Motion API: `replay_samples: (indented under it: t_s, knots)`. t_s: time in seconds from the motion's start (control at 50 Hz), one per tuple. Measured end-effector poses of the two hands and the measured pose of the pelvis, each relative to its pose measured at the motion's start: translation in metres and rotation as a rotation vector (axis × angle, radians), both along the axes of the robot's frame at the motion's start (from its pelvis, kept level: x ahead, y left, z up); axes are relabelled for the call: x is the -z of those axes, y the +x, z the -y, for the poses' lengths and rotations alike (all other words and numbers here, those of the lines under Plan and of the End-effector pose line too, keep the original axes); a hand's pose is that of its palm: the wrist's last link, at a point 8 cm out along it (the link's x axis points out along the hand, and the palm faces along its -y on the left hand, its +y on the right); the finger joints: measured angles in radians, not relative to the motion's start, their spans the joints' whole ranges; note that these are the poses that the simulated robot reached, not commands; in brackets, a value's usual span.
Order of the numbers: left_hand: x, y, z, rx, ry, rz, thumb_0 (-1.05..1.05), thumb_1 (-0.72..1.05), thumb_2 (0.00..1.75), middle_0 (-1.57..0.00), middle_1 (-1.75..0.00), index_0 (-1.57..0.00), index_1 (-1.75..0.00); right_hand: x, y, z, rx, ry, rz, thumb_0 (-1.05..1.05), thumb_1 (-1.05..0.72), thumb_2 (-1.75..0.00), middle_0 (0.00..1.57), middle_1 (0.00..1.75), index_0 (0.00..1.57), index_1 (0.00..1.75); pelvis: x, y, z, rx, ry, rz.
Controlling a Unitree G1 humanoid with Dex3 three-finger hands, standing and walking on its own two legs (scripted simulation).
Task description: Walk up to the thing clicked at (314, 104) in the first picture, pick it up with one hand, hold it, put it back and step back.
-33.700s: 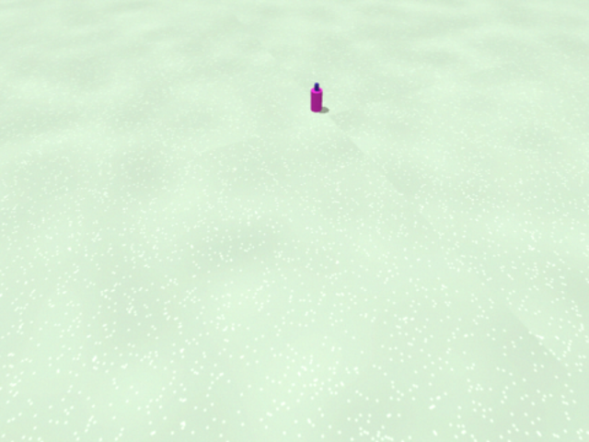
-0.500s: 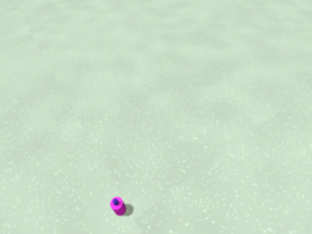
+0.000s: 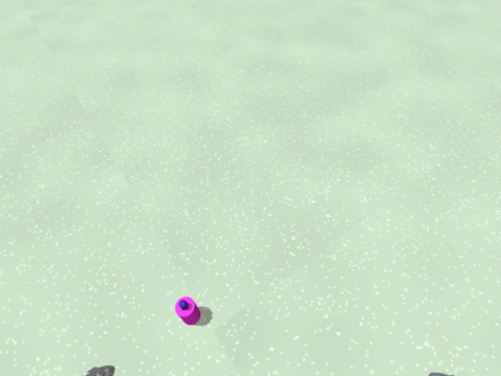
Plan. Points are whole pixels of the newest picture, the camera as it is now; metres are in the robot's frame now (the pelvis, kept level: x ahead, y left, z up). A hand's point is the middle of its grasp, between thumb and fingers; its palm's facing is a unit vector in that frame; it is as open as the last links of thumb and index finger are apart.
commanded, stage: step back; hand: left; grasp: from the side
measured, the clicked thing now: (187, 309) +0.38 +0.30 -0.69
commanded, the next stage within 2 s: none
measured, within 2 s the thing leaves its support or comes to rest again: neither
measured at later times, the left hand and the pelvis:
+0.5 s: hand out of the picture +0.06 +0.31 -0.18, palm faces +0.00 -0.94 -0.35, open 7.4 cm; pelvis -0.08 +0.05 -0.02, yaw +2 degrees
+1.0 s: hand out of the picture -0.03 +0.32 -0.15, palm faces -0.04 -0.92 -0.40, open 7.4 cm; pelvis -0.15 +0.06 -0.01, yaw -3 degrees
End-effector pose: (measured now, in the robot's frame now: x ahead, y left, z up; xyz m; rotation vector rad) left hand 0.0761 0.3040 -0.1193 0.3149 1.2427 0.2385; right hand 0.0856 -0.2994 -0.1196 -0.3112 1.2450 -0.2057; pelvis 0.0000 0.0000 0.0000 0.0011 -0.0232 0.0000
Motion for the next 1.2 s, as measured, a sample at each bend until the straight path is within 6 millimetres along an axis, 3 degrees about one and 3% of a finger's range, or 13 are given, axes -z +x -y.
replay_samples:
  t_s: [0.14,0.22,0.32,0.44,0.56,0.74,0.86,0.96,1.08,1.2]
  knots:
    - [0.004,-0.01,-0.004,0.03,0.043,0.0,0.0,0.91,0.9,-0.2,-0.3,-0.2,-0.3,0.009,-0.008,0.018,0.004,-0.019,0.01,0.0,-0.91,-0.9,0.2,0.3,0.2,0.3,0.011,-0.023,0.007,-0.003,-0.003,-0.005]
    - [0.003,-0.02,-0.005,0.049,0.045,0.011,0.0,0.91,0.9,-0.2,-0.3,-0.2,-0.3,0.012,-0.016,0.02,0.0,-0.035,0.009,0.0,-0.91,-0.9,0.2,0.3,0.2,0.3,0.014,-0.036,0.001,0.003,0.008,-0.001]
    - [0.005,-0.022,-0.019,0.067,0.04,0.038,0.0,0.9,0.9,-0.2,-0.3,-0.2,-0.3,0.007,-0.043,0.005,0.002,-0.044,-0.006,0.0,-0.91,-0.9,0.2,0.3,0.2,0.3,0.014,-0.05,-0.017,-0.01,0.005,-0.026]
    - [0.026,-0.015,-0.048,0.049,0.003,0.133,0.0,0.9,0.9,-0.2,-0.3,-0.2,-0.3,0.005,-0.09,-0.025,-0.027,-0.103,-0.08,0.0,-0.91,-0.9,0.2,0.3,0.2,0.3,0.026,-0.073,-0.043,-0.026,0.009,-0.012]
    - [0.023,-0.038,-0.055,0.042,-0.029,0.079,0.0,0.91,0.9,-0.2,-0.3,-0.2,-0.3,-0.016,-0.125,-0.05,-0.01,-0.107,-0.108,0.0,-0.91,-0.9,0.2,0.3,0.21,0.3,0.008,-0.086,-0.057,-0.026,-0.031,-0.026]
    - [0.019,-0.089,-0.065,0.083,0.006,-0.01,0.0,0.91,0.9,-0.2,-0.3,-0.2,-0.3,-0.003,-0.12,-0.059,0.028,-0.089,0.031,0.0,-0.9,-0.9,0.2,0.3,0.21,0.3,0.014,-0.108,-0.068,0.038,0.004,-0.006]
    - [0.007,-0.105,-0.06,0.097,0.037,0.019,0.01,0.91,0.9,-0.2,-0.3,-0.2,-0.3,0.017,-0.121,-0.06,0.05,-0.023,0.096,0.0,-0.91,-0.9,0.2,0.3,0.2,0.3,0.02,-0.124,-0.065,0.046,-0.027,0.026]
    - [-0.008,-0.109,-0.058,0.101,0.04,0.097,0.01,0.9,0.9,-0.2,-0.3,-0.2,-0.3,0.008,-0.132,-0.066,0.022,0.003,0.096,0.0,-0.91,-0.9,0.2,0.3,0.2,0.3,0.011,-0.143,-0.062,0.058,0.029,0.019]
    - [-0.014,-0.112,-0.06,0.13,0.027,0.162,0.0,0.9,0.9,-0.2,-0.3,-0.2,-0.3,0.0,-0.161,-0.063,-0.014,-0.046,0.081,0.0,-0.91,-0.9,0.2,0.3,0.2,0.3,0.009,-0.171,-0.075,0.046,0.026,-0.013]
    - [0.007,-0.13,-0.08,0.135,-0.008,0.2,0.0,0.9,0.9,-0.2,-0.3,-0.2,-0.3,-0.001,-0.207,-0.072,-0.02,-0.114,0.054,0.0,-0.91,-0.9,0.2,0.3,0.2,0.3,0.023,-0.205,-0.093,0.027,0.034,0.018]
